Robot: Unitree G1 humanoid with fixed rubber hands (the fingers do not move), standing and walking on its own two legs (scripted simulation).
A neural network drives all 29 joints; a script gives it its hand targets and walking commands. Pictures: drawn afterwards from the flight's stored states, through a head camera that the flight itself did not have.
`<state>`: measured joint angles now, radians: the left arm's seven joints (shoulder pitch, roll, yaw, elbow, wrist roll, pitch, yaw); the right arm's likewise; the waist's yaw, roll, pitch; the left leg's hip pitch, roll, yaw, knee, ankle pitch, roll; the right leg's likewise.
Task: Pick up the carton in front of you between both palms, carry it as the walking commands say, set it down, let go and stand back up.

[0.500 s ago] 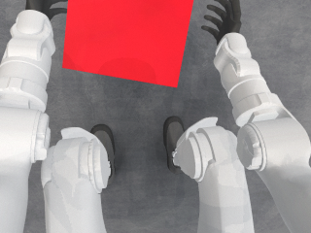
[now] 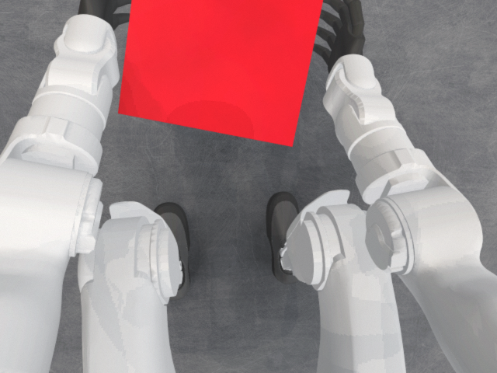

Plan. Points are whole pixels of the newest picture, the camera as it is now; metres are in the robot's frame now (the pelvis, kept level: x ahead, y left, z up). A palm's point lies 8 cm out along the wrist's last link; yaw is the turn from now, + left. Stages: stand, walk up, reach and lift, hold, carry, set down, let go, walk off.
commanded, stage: reach and lift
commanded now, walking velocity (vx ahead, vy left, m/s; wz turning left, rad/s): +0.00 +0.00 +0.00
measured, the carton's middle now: (216, 66) +0.50 +0.04 -0.26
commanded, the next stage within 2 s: none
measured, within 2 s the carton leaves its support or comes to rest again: leaves its support in 0.30 s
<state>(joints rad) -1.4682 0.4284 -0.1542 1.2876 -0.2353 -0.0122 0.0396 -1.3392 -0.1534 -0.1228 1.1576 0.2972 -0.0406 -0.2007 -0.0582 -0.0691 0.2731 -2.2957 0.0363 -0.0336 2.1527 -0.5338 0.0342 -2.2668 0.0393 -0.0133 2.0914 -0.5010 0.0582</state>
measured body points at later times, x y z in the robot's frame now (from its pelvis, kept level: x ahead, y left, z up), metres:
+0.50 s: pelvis +0.00 -0.01 +0.00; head +0.31 +0.07 +0.32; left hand +0.53 +0.20 -0.12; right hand +0.52 -0.11 -0.11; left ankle +0.11 +0.12 -0.35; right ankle +0.14 -0.13 -0.35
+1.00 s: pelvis +0.02 -0.02 +0.13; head +0.25 +0.04 +0.51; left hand +0.48 +0.20 +0.06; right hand +0.49 -0.10 +0.07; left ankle +0.11 +0.12 -0.35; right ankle +0.14 -0.13 -0.35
